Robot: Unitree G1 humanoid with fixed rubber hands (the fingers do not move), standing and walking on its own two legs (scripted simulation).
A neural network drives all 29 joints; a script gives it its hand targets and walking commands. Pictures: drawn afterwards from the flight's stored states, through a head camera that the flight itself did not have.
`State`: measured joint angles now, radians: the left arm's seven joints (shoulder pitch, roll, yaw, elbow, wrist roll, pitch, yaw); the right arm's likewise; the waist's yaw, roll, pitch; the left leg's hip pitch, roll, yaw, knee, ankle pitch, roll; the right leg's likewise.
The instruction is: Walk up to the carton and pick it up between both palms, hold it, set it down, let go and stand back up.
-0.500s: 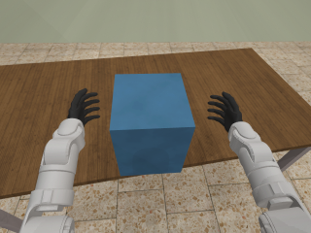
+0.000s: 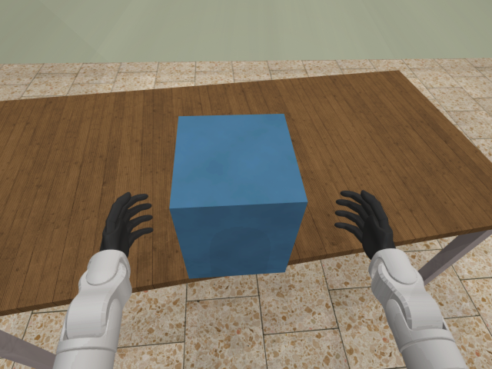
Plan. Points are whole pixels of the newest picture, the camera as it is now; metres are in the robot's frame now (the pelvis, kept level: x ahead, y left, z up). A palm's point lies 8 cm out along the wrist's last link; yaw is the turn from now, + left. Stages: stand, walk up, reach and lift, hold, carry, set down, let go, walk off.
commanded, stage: set down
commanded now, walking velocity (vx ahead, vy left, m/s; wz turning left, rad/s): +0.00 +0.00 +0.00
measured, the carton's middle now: (234, 198) +0.41 +0.04 +0.00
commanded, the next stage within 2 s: let go in 1.94 s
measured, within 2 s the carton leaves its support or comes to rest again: neither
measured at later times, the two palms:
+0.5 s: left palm (117, 285) +0.22 +0.22 +0.01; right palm (385, 295) +0.22 -0.19 +0.02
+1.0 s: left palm (116, 331) +0.17 +0.22 -0.05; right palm (375, 337) +0.17 -0.19 -0.03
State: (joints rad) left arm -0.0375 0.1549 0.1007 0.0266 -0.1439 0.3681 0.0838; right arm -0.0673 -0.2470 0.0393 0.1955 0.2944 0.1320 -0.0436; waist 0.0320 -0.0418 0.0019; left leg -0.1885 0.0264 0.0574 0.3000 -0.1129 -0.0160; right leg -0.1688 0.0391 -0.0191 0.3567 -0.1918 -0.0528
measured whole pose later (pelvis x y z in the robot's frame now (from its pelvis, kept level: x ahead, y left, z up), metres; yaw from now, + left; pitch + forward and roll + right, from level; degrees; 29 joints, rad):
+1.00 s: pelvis +0.00 +0.02 +0.00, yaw -1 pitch -5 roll +0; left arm 0.28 0.17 -0.07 0.35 -0.11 -0.10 0.13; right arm 0.29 -0.17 0.04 0.42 0.12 -0.20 0.05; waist 0.03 -0.05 0.07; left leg -0.08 0.01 0.06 0.32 -0.15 0.00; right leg -0.04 0.03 0.01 0.33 -0.20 -0.03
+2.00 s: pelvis +0.02 +0.02 +0.00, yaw -1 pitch -5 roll +0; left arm 0.20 0.22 0.00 0.56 0.00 0.11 0.01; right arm 0.19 -0.18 -0.02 0.75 0.00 -0.20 0.02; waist 0.00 -0.03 0.10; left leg -0.10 0.02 0.05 0.39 -0.20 0.00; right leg -0.05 0.04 0.00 0.37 -0.24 -0.03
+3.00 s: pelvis -0.01 +0.02 -0.01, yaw +6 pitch +0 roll -1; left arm 0.31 0.18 0.05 0.99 0.03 0.01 0.02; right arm 0.33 -0.14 -0.03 0.92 -0.03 0.00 -0.01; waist 0.02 -0.01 0.00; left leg -0.31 -0.02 -0.06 0.50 -0.19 0.01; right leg -0.21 0.00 -0.11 0.47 -0.25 -0.02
